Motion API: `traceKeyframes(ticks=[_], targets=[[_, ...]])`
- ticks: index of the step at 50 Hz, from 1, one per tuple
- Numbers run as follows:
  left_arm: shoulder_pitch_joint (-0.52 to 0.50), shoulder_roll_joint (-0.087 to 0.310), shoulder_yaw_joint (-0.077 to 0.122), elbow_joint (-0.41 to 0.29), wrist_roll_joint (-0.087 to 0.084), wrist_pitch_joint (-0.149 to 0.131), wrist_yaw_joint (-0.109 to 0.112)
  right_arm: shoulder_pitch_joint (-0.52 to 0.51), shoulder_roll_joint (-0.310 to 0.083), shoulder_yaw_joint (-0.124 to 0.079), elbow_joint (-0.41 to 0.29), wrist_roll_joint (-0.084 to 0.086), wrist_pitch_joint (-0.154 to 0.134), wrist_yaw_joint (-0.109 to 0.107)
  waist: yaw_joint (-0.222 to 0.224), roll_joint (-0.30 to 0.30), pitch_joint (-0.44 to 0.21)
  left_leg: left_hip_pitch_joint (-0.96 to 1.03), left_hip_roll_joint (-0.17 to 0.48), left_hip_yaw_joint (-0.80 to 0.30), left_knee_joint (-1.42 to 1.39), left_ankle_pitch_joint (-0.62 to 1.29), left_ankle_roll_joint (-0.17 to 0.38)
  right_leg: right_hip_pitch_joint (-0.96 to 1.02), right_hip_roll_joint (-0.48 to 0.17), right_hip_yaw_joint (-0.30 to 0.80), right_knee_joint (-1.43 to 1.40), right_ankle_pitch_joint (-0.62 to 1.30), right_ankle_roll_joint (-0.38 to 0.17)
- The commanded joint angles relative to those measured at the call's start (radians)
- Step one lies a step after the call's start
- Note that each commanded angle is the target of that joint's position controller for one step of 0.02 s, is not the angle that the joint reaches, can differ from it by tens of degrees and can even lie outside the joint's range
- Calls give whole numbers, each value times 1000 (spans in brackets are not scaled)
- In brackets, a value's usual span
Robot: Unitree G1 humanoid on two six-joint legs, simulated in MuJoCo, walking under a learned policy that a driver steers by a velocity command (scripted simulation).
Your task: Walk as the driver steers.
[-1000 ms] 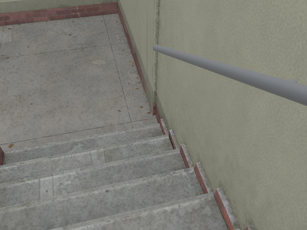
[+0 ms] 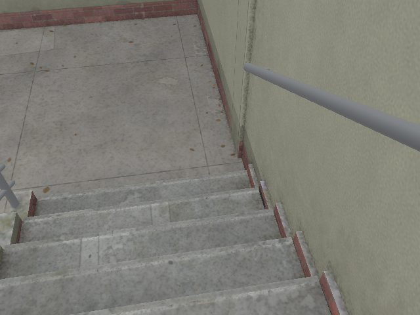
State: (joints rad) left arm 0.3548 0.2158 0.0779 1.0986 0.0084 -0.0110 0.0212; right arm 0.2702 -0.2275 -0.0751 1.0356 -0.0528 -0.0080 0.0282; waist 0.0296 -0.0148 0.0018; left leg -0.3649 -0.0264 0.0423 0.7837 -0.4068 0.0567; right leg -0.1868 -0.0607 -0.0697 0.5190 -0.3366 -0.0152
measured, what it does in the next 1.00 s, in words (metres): goes down: right foot 0.16 m lower, then left foot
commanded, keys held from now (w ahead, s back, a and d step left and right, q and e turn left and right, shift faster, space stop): w+shift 0.04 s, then shift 0.76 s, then w+shift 0.20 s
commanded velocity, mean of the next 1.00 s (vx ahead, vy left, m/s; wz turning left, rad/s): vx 0.22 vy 0.00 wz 0.00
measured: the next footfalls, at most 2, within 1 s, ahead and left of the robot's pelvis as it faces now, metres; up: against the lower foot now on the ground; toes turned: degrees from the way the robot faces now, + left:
right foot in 0.58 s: +0.30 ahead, -0.06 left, -0.16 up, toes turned -4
left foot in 0.88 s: +0.27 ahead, +0.17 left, -0.16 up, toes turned +3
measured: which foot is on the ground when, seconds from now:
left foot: down 0.00-0.60, up 0.62-0.86, down 0.88-1.00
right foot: down 0.00-0.12, up 0.14-0.56, down 0.58-0.94, up 0.96-1.00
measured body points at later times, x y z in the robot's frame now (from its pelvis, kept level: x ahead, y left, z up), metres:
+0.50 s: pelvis +0.14 +0.04 -0.07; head +0.15 +0.05 +0.38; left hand +0.28 +0.25 -0.21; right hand +0.06 -0.17 -0.22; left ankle +0.01 +0.12 -0.74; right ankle +0.29 -0.06 -0.79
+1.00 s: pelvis +0.28 +0.08 -0.19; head +0.28 +0.09 +0.26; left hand +0.31 +0.34 -0.34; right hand +0.23 -0.17 -0.33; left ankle +0.23 +0.17 -0.90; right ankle +0.26 -0.05 -0.87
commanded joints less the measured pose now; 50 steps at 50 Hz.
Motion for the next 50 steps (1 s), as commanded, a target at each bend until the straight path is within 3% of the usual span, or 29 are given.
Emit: traceKeyframes(ticks=[1,4,5,7,8,9,10,11,14,15,16,18,21,22,27,28,30,31,33,34,35,37,38,40,43,46,47,48,50], targets=[[5,122,34,-38,-7,-8,19,-234,5,18,-169,-13,-21,6,29,-94,94,-300,82,-42,17,78,-20,48,-284,356,-286,-269,-183],[-36,126,43,-48,41,-17,15,121,-33,4,-29,-24,-6,0,-85,-124,-22,122,25,68,212,162,-34,-235,-191,164,-156,-102,-166],[16,90,9,-55,183,-77,-26,448,-8,8,66,13,-85,15,-165,17,101,414,-4,40,203,224,-8,-554,-139,48,-15,-129,-157],[-300,213,62,-175,147,-125,-84,827,-58,-15,188,-92,-153,25,-424,217,65,713,-20,-50,-131,163,-2,-847,122,-13,714,-163,-187],[-171,7,17,-186,92,-145,-97,795,-199,-12,138,-76,-167,30,-274,260,-18,743,260,-571,-243,723,186,-924,266,287,928,-351,-187],[-59,-16,14,-194,27,-157,-76,678,-239,-13,103,-62,-156,68,-146,144,69,663,435,-711,-294,978,319,-1052,294,438,1023,-298,-170],[-108,65,16,-229,25,-138,-72,461,-193,-2,75,-31,-146,97,-90,172,190,510,538,-842,-350,693,420,-1233,155,475,1054,-201,-136],[-110,158,36,-195,29,-106,-60,251,-155,5,20,-14,-115,101,-49,-16,134,398,475,-750,-338,567,394,-1201,97,409,1088,-68,-102],[131,-42,-70,-135,111,-36,-79,-56,109,87,-64,-47,-68,40,129,12,54,-211,204,-260,-267,668,194,-691,-25,222,897,443,-18],[4,52,-11,-159,30,-7,-25,68,-55,53,-13,39,-85,-5,105,-4,8,-256,204,-205,-343,533,112,-368,36,140,674,461,4],[-60,94,-6,-167,3,0,-17,88,-63,56,4,68,-106,-15,74,-17,77,-352,106,-113,-347,417,64,-253,57,71,487,652,4],[-123,49,-25,-141,9,0,-37,141,-63,60,44,102,-123,-37,18,13,106,-354,56,-69,-277,102,27,-99,89,4,265,992,-13],[-260,29,-38,-159,18,1,-46,225,-16,60,76,65,-82,-48,-93,91,154,-66,69,-96,-133,106,51,-257,78,2,63,919,-24],[-252,21,-75,-224,131,6,-106,305,-53,80,83,-95,-96,-18,-79,208,229,-85,159,-163,-87,67,70,-334,-33,147,47,815,-63],[-218,37,-90,-200,79,-21,-106,386,-31,72,90,3,-67,-3,-169,-10,94,143,125,-296,160,257,134,-222,-9,40,-313,673,-10],[-83,64,-47,-111,-8,-44,-38,300,-45,49,76,34,-36,-49,-109,26,151,125,61,-150,338,471,90,-107,47,-87,-405,786,-2],[268,193,-10,12,-1,-66,-24,383,-13,47,58,73,-19,-67,-31,-126,-130,-316,-34,-85,812,-149,14,623,-234,103,-24,1583,-101],[290,162,-16,-4,-19,-55,-36,376,-6,53,56,104,-19,-72,26,-183,-322,-542,-75,-42,1092,-674,-13,859,-378,227,156,1781,-266],[170,97,-32,-77,-13,-28,-5,146,-21,63,-21,82,-36,-67,74,-56,-334,-660,34,-143,1123,-556,-7,643,-413,302,59,1283,-378],[65,152,-32,-93,97,-30,-100,203,9,85,-152,25,-36,3,-36,-114,-300,-613,105,-147,1039,-392,-74,403,-386,371,-65,813,-359],[-51,54,-63,-118,75,-51,-120,199,20,75,-99,22,-30,31,-109,54,-81,-442,144,-118,795,-203,-120,-10,-285,207,-109,672,-286],[-34,-54,-113,-82,21,-78,-103,368,70,105,-39,20,-25,57,-158,-69,45,-184,157,-92,702,10,-188,-410,-158,129,-111,553,-214],[-78,-26,-118,-102,6,-99,-96,439,38,90,11,7,-22,73,-164,54,48,-97,178,-101,435,305,-189,-504,-98,75,-94,269,-191],[-159,99,-106,-112,18,-108,-99,387,4,76,1,19,-24,90,-161,3,41,142,98,7,140,326,-231,-623,-79,98,-131,5,-134],[48,355,1,-94,70,-91,-106,321,-146,17,-49,-51,-49,14,-43,-135,14,11,19,64,203,-42,-113,-330,-240,365,-189,-432,-296],[-14,116,-39,-160,34,-80,-52,123,-46,49,-124,-9,-94,-76,-25,-38,11,-31,67,-4,-71,22,-18,-230,-282,510,-104,-443,-311],[-103,132,-1,-163,-27,-25,-29,269,-14,43,-57,7,-61,-29,-84,-34,-16,181,80,-106,-195,-145,43,-387,-130,282,162,-358,-174],[-241,53,-19,-245,-25,-7,-40,419,-106,15,-13,26,-52,-14,-177,277,56,355,262,-515,-420,-351,118,-747,60,17,540,-260,-63],[-331,47,-12,-283,12,-17,-39,505,-86,32,-2,45,-40,-24,-170,106,208,450,388,-742,-453,-116,134,-1104,66,179,671,-128,-74]])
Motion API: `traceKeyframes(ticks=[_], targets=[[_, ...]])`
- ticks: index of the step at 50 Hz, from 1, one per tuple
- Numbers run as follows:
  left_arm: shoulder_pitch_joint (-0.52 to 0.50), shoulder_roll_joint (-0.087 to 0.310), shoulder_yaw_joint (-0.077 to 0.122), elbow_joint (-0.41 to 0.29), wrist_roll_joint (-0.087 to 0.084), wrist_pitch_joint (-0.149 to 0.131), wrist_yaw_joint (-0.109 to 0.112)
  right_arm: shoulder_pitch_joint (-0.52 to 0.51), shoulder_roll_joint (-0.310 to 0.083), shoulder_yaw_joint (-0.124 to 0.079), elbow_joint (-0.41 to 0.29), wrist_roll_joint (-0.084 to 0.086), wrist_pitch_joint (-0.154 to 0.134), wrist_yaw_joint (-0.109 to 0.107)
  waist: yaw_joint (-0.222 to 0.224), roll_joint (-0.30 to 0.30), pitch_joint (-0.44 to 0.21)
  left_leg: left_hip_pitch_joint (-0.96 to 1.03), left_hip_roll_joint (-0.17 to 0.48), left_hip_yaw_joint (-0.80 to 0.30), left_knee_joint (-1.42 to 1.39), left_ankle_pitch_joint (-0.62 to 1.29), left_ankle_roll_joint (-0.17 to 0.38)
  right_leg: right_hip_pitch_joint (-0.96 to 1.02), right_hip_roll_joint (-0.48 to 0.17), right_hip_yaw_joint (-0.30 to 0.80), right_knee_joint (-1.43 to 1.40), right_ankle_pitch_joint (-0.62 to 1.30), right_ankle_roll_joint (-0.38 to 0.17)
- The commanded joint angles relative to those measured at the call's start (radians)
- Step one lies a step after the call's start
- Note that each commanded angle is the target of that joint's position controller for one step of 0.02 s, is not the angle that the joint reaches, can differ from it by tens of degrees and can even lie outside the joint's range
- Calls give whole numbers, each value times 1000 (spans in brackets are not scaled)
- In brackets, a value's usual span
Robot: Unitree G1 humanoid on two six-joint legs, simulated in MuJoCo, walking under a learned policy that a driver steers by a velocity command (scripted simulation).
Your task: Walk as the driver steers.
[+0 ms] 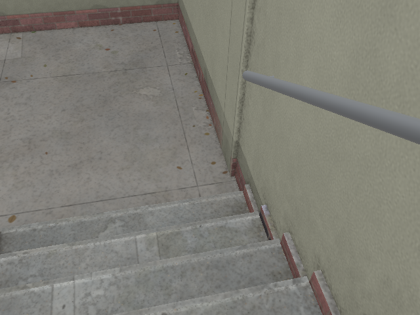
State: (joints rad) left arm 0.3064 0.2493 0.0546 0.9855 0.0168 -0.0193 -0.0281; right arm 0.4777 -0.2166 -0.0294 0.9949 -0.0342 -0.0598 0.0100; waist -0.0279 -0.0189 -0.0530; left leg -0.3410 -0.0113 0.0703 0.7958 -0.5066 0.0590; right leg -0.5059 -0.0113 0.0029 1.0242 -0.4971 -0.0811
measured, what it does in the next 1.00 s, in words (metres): goes down, turning left: right foot 0.16 m lower, then left foot 0.16 m lower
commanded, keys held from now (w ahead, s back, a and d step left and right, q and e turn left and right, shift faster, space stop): w+shift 0.42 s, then w+q+shift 0.58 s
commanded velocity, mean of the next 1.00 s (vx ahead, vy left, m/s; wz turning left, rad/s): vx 0.90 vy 0.00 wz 0.36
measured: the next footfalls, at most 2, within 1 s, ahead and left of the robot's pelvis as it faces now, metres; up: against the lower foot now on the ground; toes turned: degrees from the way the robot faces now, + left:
right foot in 0.44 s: +0.36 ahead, -0.09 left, -0.16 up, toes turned -5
left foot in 0.80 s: +0.59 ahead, +0.05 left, -0.32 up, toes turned +8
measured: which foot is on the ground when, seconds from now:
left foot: down 0.00-0.46, up 0.48-0.78, down 0.80-1.00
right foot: up 0.00-0.42, down 0.44-0.78, up 0.80-1.00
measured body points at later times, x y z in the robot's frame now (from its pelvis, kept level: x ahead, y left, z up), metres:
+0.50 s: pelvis +0.30 -0.01 -0.13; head +0.33 -0.01 +0.31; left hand +0.44 +0.23 -0.27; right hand +0.17 -0.26 -0.26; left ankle +0.04 +0.11 -0.61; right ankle +0.32 -0.08 -0.87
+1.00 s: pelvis +0.71 +0.02 -0.36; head +0.71 +0.03 +0.09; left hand +0.84 +0.29 -0.46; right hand +0.67 -0.23 -0.50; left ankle +0.55 +0.04 -1.03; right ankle +0.91 -0.10 -1.02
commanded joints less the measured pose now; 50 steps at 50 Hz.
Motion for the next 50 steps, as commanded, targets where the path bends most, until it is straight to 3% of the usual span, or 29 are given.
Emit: traceKeyframes(ticks=[1,7,13,17,19,22,23,24,25,26,27,28,29,31,32,33,34,36,38,39,40,41,42,43,44,45,47,48,50], targets=[[-223,-26,5,-149,2,-6,13,263,-102,-15,28,14,13,-18,-66,93,238,392,352,-667,-415,124,102,-735,-2,126,156,121,-5],[-191,41,29,-85,22,39,5,147,-96,-32,-6,29,-43,-29,31,92,148,260,192,-308,-378,339,83,-439,-26,163,-9,626,36],[-400,10,17,-125,21,15,-52,72,-110,-36,-11,23,-58,-12,-58,48,215,-49,114,-149,-356,18,96,19,-6,-52,-397,1065,16],[-502,16,9,-169,5,10,-4,155,-100,-43,34,-9,-40,-25,-161,101,321,199,126,-150,-204,372,129,-82,-28,-80,-595,837,13],[-339,51,21,-111,5,-1,18,136,-110,-37,49,-34,-31,-44,-88,77,259,320,145,-149,-11,632,139,-2,-56,-56,-624,827,-21],[166,135,71,58,26,-9,36,96,-142,-38,80,-1,-43,-46,143,26,70,160,129,-173,616,1007,156,555,-11,-60,-676,687,-46],[326,202,92,93,57,-17,33,16,-134,-52,61,22,-61,-22,232,-150,-42,-149,-23,-159,1049,333,110,878,-95,16,-590,722,-103],[329,226,90,85,61,-26,16,64,-70,-37,33,45,-81,-32,172,-199,-111,-550,-58,-245,1184,-236,85,1139,-249,173,-266,932,-120],[270,207,89,60,37,-27,15,80,-96,-35,24,58,-72,-44,150,-129,-154,-687,-31,-225,1080,-94,71,1163,-359,338,-377,807,-204],[197,193,88,44,30,-26,36,6,-112,-35,-4,23,-55,-45,119,-145,-100,-781,37,-174,949,-34,55,1009,-448,498,-535,197,-296],[121,64,53,15,37,-27,42,-117,-164,-55,-10,-14,-43,-31,125,61,38,-700,77,-206,890,70,56,757,-423,487,-636,8,-287],[66,7,23,28,40,-54,43,-149,-174,-72,-4,-29,-41,-22,90,124,126,-604,105,-301,648,266,50,566,-387,393,-587,182,-218],[52,-1,10,49,38,-71,49,-124,-121,-60,3,-19,-27,-13,36,89,184,-417,115,-284,473,375,40,331,-319,236,-582,361,-143],[-2,90,21,75,-34,-128,59,-213,-8,-17,-49,-65,16,7,-17,-87,252,-166,95,-128,230,494,22,61,-249,45,-643,472,-56],[19,129,28,65,-29,-144,52,-124,-39,-28,-25,-57,28,16,-27,-143,192,-122,54,-51,302,526,41,95,-246,13,-551,589,-42],[34,-26,-6,85,-38,-161,62,-158,-56,-35,-35,-32,11,29,-40,-53,187,-129,80,-120,85,873,61,77,-150,-94,-399,397,20],[-14,-51,-25,73,-41,-172,72,-155,-5,-20,-39,-3,-1,52,-74,0,169,135,7,-13,-121,1216,44,-132,-52,-274,-348,206,75],[-44,31,-13,69,-62,-149,83,-158,45,1,-16,19,10,47,-83,-56,141,411,-76,104,-52,1253,21,-268,-62,-281,-271,158,77],[-144,127,8,27,-51,-132,60,212,-68,-33,92,-3,31,-5,-230,-108,-12,629,-155,195,124,1026,78,-184,-104,-288,156,763,91],[-270,177,22,-19,-54,-114,72,377,-156,-63,108,-17,40,-25,-374,-18,15,717,-119,133,-19,843,143,-239,-112,-278,543,1045,99],[-442,171,36,-31,-13,-73,78,585,-208,-92,148,-12,49,-29,-561,166,99,784,14,-11,-251,849,270,-449,0,-249,1225,396,79],[-358,11,2,-99,14,-54,89,333,-218,-58,103,10,27,-21,-302,357,292,525,60,-176,-245,1189,196,-573,55,-166,1215,-219,26],[-138,13,-1,-146,35,-57,99,203,-203,-44,59,23,0,-21,-64,184,211,545,162,-484,-113,1375,232,-615,-45,8,842,-48,20],[-80,42,1,-108,62,-70,89,147,-163,-38,57,22,-7,-13,-15,-76,173,482,191,-556,-149,914,251,-618,-77,96,588,38,26],[-81,45,9,-69,67,-66,91,20,-135,-22,3,37,-13,-9,24,-184,184,277,121,-556,-161,851,251,-518,-68,50,583,0,27],[-119,7,-9,-147,85,-65,76,-40,-184,-23,-45,39,-23,-18,94,-113,165,3,121,-607,-242,820,304,-323,-41,49,232,70,74],[-46,36,-7,-103,55,-54,81,-83,-218,-44,-33,2,-40,-25,114,118,164,-237,169,-728,-235,830,360,-79,-41,33,219,455,135],[-163,113,21,-127,17,-66,69,-103,-139,-28,-36,8,-58,-28,92,9,156,-192,94,-696,-161,484,323,-118,-72,106,10,728,147],[-153,54,3,-134,5,-75,31,-118,-90,-12,-56,38,-55,-21,53,-9,126,-382,-71,-445,-16,411,193,316,19,-31,-340,1014,111]])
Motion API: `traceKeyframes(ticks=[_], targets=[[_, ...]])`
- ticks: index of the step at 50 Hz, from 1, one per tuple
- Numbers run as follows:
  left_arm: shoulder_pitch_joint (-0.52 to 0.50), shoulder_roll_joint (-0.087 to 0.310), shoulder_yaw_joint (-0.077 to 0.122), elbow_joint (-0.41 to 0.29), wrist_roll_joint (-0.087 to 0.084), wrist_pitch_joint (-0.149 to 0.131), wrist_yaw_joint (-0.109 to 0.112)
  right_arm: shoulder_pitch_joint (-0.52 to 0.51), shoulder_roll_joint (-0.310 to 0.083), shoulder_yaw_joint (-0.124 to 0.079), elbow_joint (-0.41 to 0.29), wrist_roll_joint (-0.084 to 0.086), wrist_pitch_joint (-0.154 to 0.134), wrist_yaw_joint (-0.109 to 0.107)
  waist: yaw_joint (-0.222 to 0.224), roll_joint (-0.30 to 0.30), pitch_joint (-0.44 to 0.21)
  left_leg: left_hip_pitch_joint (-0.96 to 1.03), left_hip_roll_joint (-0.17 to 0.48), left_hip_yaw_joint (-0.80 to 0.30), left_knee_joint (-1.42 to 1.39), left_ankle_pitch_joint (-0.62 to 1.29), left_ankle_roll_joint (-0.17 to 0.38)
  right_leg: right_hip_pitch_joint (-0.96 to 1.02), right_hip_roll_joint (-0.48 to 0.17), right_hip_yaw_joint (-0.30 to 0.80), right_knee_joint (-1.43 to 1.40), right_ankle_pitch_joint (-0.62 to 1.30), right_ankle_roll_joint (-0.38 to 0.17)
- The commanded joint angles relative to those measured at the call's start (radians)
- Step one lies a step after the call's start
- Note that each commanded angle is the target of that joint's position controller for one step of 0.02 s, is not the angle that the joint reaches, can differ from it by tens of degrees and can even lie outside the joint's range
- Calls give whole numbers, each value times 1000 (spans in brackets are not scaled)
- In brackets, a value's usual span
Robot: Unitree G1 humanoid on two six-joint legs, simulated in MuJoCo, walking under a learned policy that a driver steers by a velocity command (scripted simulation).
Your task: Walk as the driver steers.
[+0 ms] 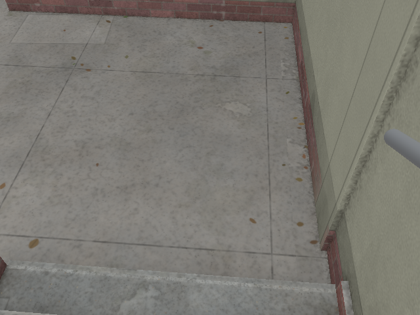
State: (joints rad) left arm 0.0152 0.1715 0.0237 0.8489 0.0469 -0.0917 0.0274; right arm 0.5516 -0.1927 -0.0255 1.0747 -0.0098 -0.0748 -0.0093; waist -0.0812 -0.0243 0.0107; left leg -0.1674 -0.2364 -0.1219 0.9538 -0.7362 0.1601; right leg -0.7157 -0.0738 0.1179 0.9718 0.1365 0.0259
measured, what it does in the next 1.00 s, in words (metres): goes down, turning left: right foot 0.16 m lower, then left foot 0.16 m lower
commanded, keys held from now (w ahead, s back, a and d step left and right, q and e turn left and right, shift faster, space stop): w+q+shift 0.34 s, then q+shift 0.12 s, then e+shift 0.54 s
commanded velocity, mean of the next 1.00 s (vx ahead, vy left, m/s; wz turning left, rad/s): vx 0.56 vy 0.00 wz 0.32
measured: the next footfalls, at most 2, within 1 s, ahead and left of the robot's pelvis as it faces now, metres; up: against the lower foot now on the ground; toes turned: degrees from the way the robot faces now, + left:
right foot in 0.10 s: +0.20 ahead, -0.16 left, -0.16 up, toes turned +6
left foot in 0.42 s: +0.49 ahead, +0.04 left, -0.32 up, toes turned +32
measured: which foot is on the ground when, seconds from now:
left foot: down 0.00-0.10, up 0.12-0.40, down 0.42-0.82, up 0.84-1.00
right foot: up 0.00-0.08, down 0.10-0.40, up 0.42-0.78, down 0.80-1.00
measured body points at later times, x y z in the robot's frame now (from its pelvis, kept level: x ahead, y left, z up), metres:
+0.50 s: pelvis +0.42 -0.01 -0.29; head +0.45 -0.01 +0.16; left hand +0.27 +0.18 -0.42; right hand +0.67 -0.15 -0.41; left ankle +0.46 +0.02 -0.99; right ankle +0.34 -0.18 -0.75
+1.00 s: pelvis +0.70 -0.02 -0.43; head +0.71 -0.01 +0.02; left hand +0.58 +0.21 -0.56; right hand +1.01 -0.16 -0.47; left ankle +0.67 +0.13 -0.96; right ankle +0.72 -0.11 -1.15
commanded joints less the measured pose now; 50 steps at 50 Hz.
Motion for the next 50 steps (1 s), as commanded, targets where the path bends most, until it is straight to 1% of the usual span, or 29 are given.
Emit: traceKeyframes(ticks=[1,4,5,7,9,10,12,14,16,20,22,23,24,25,26,27,28,30,31,32,33,34,38,40,42,43,44,46,50], targets=[[124,69,19,-13,-49,10,-27,-150,-148,-21,-122,9,-21,-5,80,73,47,-599,134,-249,-146,665,85,674,135,-172,-287,265,8],[711,154,65,134,-63,20,14,-289,-178,-22,-130,-18,-9,31,398,10,-122,-564,98,-148,530,1032,52,1114,122,-171,-384,276,-8],[857,227,89,191,-41,16,13,-375,-140,-32,-151,-22,-16,23,474,-35,-48,-713,24,-101,979,504,37,1187,-13,-66,-492,284,-61],[618,188,57,126,-2,1,-33,-229,9,5,-263,26,-10,-15,154,-119,2,-1022,125,-34,1121,228,44,1111,-317,248,-282,269,-87],[551,95,47,106,-36,-27,-51,-261,-23,-4,-212,-47,31,-27,121,44,140,-1021,235,32,985,322,40,789,-298,185,-415,-90,-122],[495,121,54,118,-23,-57,-37,-357,-38,-5,-270,-80,44,-14,80,-146,151,-1046,312,-57,779,463,20,623,-389,368,-386,-471,-173],[344,10,-1,110,-39,-70,-10,-474,-58,-10,-335,-17,57,31,8,-59,313,-606,279,31,315,817,-47,-41,-260,116,-424,-593,-96],[338,165,33,94,-41,-77,-15,-372,-37,-15,-277,-38,79,39,-39,-59,162,-363,164,245,482,848,-52,-91,-261,0,-275,-378,-77],[369,57,12,114,-46,-98,-24,-462,32,20,-279,1,31,57,1,-8,136,-358,209,220,129,1388,-39,-21,-109,-192,-104,-802,-7],[506,190,45,139,-44,-16,-1,-338,-135,-23,-230,-18,41,41,14,-35,-3,170,91,373,-303,1009,-21,147,-118,-308,393,81,-42],[354,222,65,95,-8,35,24,-54,-229,-65,-131,7,48,21,-212,150,29,422,229,131,-512,1078,119,-101,8,-345,1132,-817,-28],[410,172,47,-55,-19,30,19,-66,-339,-81,-134,-9,56,8,-61,271,-157,765,426,-183,-137,1730,230,-459,-24,-159,1167,-925,28],[569,134,-2,-37,93,-32,-89,161,-286,-72,-118,-99,-4,61,-105,9,-541,863,646,-397,-184,1626,427,-273,-34,128,991,-779,130],[447,115,-2,-81,1,-61,-92,-29,-219,-60,-153,-83,-41,99,-60,-102,-261,584,715,-445,-278,1551,361,-459,-62,177,757,-659,136],[385,190,4,-90,-26,-61,-69,-254,-112,-10,-228,-79,-49,125,39,-204,-36,142,712,-418,-324,1184,316,-447,-117,152,388,-463,111],[417,214,21,-18,12,-58,-40,-263,-146,-15,-215,-85,-38,125,78,-184,34,-186,657,-299,-347,1247,320,-222,-123,78,308,-515,117],[458,154,3,5,29,-40,-44,-271,-249,-43,-225,-75,-34,121,152,-60,-35,-367,548,-139,-327,1370,295,29,-95,-17,278,-419,111],[510,89,-27,94,60,-6,-85,-292,-178,-29,-275,-74,-43,124,160,-97,-79,-506,442,4,-305,1146,168,291,-100,13,18,109,85],[520,90,4,109,-40,42,-37,-343,-106,-35,-187,46,-22,42,203,-167,-159,-437,345,54,-191,868,71,452,13,-87,-129,209,7],[484,52,-8,108,-47,62,-34,-302,-134,-24,-173,67,-1,14,176,-84,-116,-418,318,115,-154,740,25,446,46,-132,-197,248,-1],[483,89,-7,115,63,31,-93,-298,-194,2,-246,-102,-37,102,182,49,85,-586,402,125,-175,786,25,498,-58,-12,-201,175,58],[498,122,11,110,45,18,-106,-367,-191,-2,-252,-118,-47,125,201,82,35,-548,444,100,-123,837,21,556,-43,-26,-185,80,89],[416,171,37,54,68,14,-64,-310,-245,-17,-266,-44,-20,72,138,47,56,-206,540,30,105,775,-26,394,-16,-107,-489,-89,26],[578,220,76,94,47,-3,-41,-290,-282,-47,-255,-45,6,63,188,-77,-45,-102,420,146,558,780,-76,593,51,-204,-673,173,-73],[710,430,124,63,50,-15,-42,-163,-104,-13,-354,-29,-24,103,125,-285,-327,-743,131,186,1329,-230,-251,1160,-235,396,-353,1284,-553],[742,408,128,36,60,-38,-60,-421,-159,-19,-456,7,-32,105,261,-79,-220,-987,179,112,1317,-228,-296,1182,-273,385,-353,1244,-518],[629,359,112,8,48,-52,-65,-499,-173,-23,-534,32,-42,86,230,-43,-110,-1141,226,20,1193,-108,-276,1055,-315,471,-373,783,-471],[518,181,42,-5,17,-38,-81,-424,-180,-11,-523,-34,-41,42,90,32,-42,-996,324,-31,965,46,-223,691,-238,379,-340,625,-382],[463,207,33,-96,-7,-63,-44,-379,-149,11,-519,-57,-10,25,68,-36,-20,-721,328,82,549,574,-285,309,14,249,-407,482,-314]])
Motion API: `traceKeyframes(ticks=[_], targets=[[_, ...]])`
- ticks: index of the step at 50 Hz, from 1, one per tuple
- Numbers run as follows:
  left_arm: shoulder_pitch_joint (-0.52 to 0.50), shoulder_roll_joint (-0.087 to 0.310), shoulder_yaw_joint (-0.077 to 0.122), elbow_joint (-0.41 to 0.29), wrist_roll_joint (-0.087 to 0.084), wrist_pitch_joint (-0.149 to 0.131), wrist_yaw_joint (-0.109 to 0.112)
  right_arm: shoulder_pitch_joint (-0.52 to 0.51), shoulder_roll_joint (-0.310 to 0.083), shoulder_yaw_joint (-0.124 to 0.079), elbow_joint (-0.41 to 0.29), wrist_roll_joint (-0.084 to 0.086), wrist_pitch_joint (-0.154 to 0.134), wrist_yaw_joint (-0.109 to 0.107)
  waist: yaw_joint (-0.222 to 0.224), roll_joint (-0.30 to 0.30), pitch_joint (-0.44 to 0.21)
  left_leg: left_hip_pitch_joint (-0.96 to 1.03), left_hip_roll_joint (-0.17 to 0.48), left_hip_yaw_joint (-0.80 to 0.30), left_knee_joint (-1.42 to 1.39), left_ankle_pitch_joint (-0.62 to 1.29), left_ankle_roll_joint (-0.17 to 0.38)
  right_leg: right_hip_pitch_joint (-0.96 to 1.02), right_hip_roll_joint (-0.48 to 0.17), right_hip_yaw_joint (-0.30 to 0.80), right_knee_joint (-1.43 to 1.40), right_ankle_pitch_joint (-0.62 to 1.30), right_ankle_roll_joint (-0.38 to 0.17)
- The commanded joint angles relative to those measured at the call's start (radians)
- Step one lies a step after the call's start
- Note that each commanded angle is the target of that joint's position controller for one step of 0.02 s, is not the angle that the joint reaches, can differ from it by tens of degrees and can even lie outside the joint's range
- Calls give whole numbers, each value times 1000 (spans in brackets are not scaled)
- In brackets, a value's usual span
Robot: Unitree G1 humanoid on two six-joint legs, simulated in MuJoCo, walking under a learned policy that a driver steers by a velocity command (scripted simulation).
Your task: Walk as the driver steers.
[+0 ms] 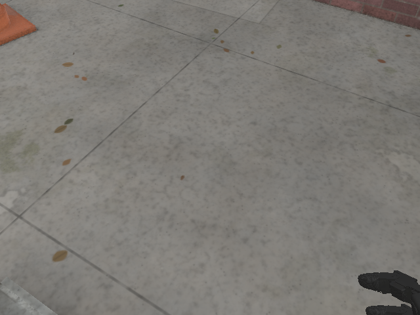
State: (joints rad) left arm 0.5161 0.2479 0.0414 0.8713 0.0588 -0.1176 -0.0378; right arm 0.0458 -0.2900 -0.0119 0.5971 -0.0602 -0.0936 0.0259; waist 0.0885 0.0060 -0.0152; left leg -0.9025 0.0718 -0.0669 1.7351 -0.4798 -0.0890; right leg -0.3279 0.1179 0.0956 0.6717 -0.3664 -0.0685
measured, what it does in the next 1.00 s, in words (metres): goes down, turning right: left foot, then right foot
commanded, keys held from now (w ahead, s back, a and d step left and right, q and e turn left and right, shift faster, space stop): e+shift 0.48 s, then shift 0.20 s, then w+shift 0.32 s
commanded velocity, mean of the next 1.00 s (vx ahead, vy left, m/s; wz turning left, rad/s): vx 0.16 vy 0.00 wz -0.64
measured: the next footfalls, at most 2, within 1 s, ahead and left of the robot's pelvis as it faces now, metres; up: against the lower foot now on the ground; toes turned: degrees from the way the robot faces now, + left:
left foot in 0.16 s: +0.14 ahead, +0.12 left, +0.00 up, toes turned -12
right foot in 0.50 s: +0.03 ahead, -0.11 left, +0.00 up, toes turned -34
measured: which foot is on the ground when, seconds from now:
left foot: up 0.00-0.14, down 0.16-0.50, up 0.52-1.00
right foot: down 0.00-0.18, up 0.20-0.48, down 0.50-1.00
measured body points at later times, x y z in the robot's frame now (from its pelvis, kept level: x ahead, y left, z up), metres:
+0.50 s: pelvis +0.06 -0.02 -0.01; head +0.09 -0.03 +0.43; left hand +0.34 +0.11 -0.11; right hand +0.02 -0.36 -0.08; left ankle +0.11 +0.13 -0.72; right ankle +0.00 -0.10 -0.70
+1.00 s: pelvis +0.15 -0.06 -0.04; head +0.17 -0.06 +0.41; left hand +0.30 +0.15 -0.18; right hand +0.14 -0.36 -0.14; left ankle +0.28 +0.04 -0.72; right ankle +0.00 -0.08 -0.72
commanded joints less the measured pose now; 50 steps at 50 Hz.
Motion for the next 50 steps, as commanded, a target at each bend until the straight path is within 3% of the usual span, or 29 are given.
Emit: traceKeyframes(ticks=[1,4,5,8,9,10,11,12,14,16,18,21,22,23,24,25,26,27,28,29,31,33,35,38,41,45,46,48,50], targets=[[-60,143,15,-136,-27,-41,28,109,-57,-10,-25,-5,15,3,-91,-17,-13,166,20,52,-509,473,-56,-154,-134,228,-128,873,-181],[-87,243,43,-173,-17,-21,-19,95,-55,-18,-25,-5,51,30,-92,-116,-36,450,-63,126,-634,322,-27,-226,-150,321,-115,818,-196],[-165,213,38,-194,21,-19,-29,138,-90,-38,-2,-6,38,20,-115,-89,-65,505,-53,47,-619,390,-20,-212,-170,370,-39,775,-182],[-332,202,44,-264,-12,-25,-28,344,-140,-79,38,32,17,-40,-213,-75,-55,710,-135,65,-952,264,35,-153,-165,460,122,969,-135],[-338,155,29,-281,-28,-24,-47,460,-169,-92,72,65,12,-59,-253,-18,-136,903,-60,-5,-1113,536,149,-175,-112,437,259,863,-90],[-36,-38,-26,-254,-12,-8,-43,294,-260,-111,20,85,1,-54,-20,265,-332,1148,323,-426,-1143,1232,582,-351,46,210,500,30,59],[-70,70,-1,-256,-33,25,-14,269,-192,-98,-23,-21,-5,-27,-98,161,-223,1062,491,-655,-1238,1356,711,-610,67,128,715,-414,119],[-188,121,11,-260,-7,70,8,265,-127,-72,7,-34,-12,-18,-136,37,-55,862,519,-663,-1296,1112,636,-687,-26,145,776,-310,150],[-220,128,8,-237,15,97,24,94,-44,-51,3,49,-1,-30,-69,48,-106,700,329,-337,-1265,874,442,-553,-106,66,779,-129,186],[-186,45,-25,-255,66,79,-38,25,-95,-70,-5,39,-7,-59,-29,82,-93,459,190,-41,-1303,733,336,-272,-86,-79,882,-8,153],[-201,79,-16,-263,43,73,-82,-13,-152,-79,-20,8,-11,-90,-17,-6,-29,333,142,122,-1326,486,261,-177,-102,-115,795,81,129],[-278,115,6,-312,27,78,-109,86,-250,-115,-3,-31,-37,-111,-98,109,-35,515,244,154,-1207,444,170,-150,-149,-114,576,168,158],[-310,141,18,-325,26,81,-103,135,-272,-124,20,-15,-47,-111,-116,90,-24,604,258,164,-1185,469,163,-187,-156,-159,355,71,164],[-245,144,32,-294,23,80,-79,158,-275,-131,13,-47,-55,-105,-135,119,-21,591,302,152,-1050,507,146,-101,-142,-165,361,143,174],[-256,183,45,-278,6,85,-58,185,-273,-139,40,-16,-55,-92,-151,141,5,678,302,132,-1073,529,156,-130,-144,-166,65,29,162],[-151,183,65,-241,0,87,-26,161,-287,-143,32,-48,-48,-67,-99,117,-8,570,339,102,-907,477,158,58,-99,-186,69,185,117],[-5,290,91,-196,-29,56,21,124,-166,-124,-30,-36,-51,-33,-48,-190,-151,351,132,212,-587,148,77,379,-138,-28,-96,758,-76],[0,370,103,-221,-12,26,45,117,-89,-88,-137,-26,-46,-11,-91,-281,-275,91,-45,151,-419,-288,34,580,-351,306,-116,1120,-355],[14,286,76,-214,32,-12,9,17,-112,-88,-156,57,-30,-21,-1,-121,-173,-37,-72,-13,-333,-259,10,514,-475,390,-149,1186,-346],[-48,232,60,-222,30,-31,-16,-74,-127,-85,-182,80,-27,-24,39,-97,-68,-109,-51,-87,-372,-233,-3,373,-505,466,-180,937,-348],[-283,207,36,-232,-40,-12,-51,9,-218,-97,-107,-3,-5,-48,-102,-59,-40,-1,5,-62,-342,-102,-21,133,-415,286,-66,864,-260],[-366,156,11,-234,-4,19,-50,159,-169,-73,-25,-36,22,-54,-165,-70,-78,180,-14,-28,-267,99,-28,-101,-314,173,-43,828,-209],[-363,158,-6,-206,18,21,-49,275,-131,-49,39,-35,53,-11,-189,-33,-86,271,-26,18,-249,206,-36,-218,-289,150,-81,640,-219],[-128,162,-9,-75,19,15,-34,222,-114,-23,52,-64,50,18,-72,-63,2,68,-12,-3,-269,177,4,-98,-326,336,-181,-214,-258],[-162,86,-50,-77,43,-7,-10,82,-77,8,12,-66,26,-4,-19,-78,-46,-82,12,-23,-383,211,24,128,-339,402,-128,-213,-271],[-178,120,-63,-72,44,-20,-6,52,-54,27,19,-70,-3,-1,-7,-106,-19,35,-6,65,-501,108,44,51,-299,349,-95,-167,-285],[4,285,37,-12,-37,34,29,-56,-146,-38,-20,41,21,-3,44,-40,36,-13,1,53,-684,183,51,166,-320,365,-100,-3,-255],[124,243,45,32,-9,62,63,-153,-130,-48,-28,35,27,2,132,-99,81,-298,20,-101,-772,332,31,430,-334,488,18,-128,-274],[73,167,42,13,-5,66,77,-174,-83,-39,-34,47,27,17,101,-56,108,-209,28,-95,-960,530,18,319,-299,452,35,-268,-255]])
